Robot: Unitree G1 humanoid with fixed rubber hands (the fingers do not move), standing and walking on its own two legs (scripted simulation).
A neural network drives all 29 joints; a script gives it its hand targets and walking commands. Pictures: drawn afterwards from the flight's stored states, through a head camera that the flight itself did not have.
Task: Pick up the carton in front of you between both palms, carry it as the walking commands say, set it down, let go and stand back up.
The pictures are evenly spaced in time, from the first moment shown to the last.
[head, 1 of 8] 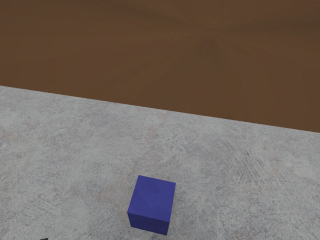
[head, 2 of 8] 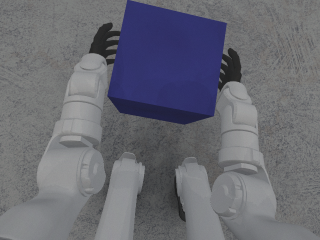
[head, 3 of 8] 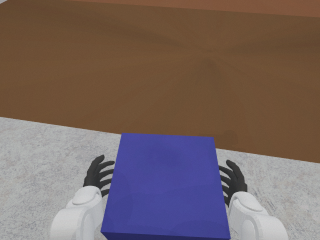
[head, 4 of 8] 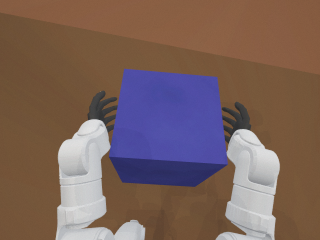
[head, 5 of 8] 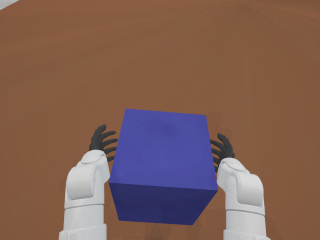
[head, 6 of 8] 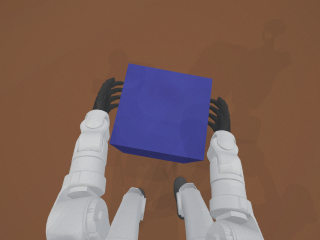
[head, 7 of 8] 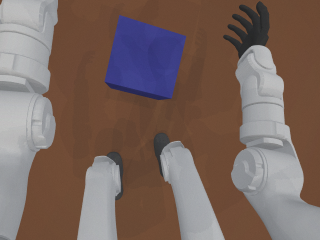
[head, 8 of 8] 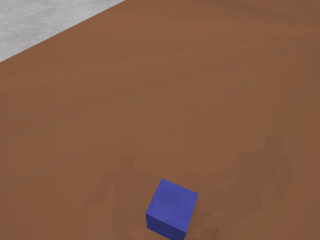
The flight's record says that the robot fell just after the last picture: no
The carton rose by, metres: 1.03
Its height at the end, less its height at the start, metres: +0.33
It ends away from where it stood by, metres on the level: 5.47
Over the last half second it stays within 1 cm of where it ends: yes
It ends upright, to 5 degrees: yes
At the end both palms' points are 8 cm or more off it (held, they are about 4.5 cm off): yes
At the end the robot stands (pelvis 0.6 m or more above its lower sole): yes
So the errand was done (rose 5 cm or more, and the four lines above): yes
